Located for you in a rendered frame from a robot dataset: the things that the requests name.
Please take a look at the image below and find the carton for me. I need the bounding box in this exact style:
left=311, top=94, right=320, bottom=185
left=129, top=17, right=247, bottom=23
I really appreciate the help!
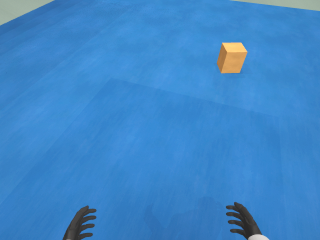
left=217, top=42, right=248, bottom=73

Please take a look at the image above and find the right robot hand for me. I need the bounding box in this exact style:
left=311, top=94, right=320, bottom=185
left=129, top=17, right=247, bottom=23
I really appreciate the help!
left=226, top=202, right=262, bottom=240

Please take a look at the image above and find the left robot hand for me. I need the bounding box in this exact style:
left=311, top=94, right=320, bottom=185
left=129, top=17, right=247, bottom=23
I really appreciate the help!
left=62, top=205, right=97, bottom=240

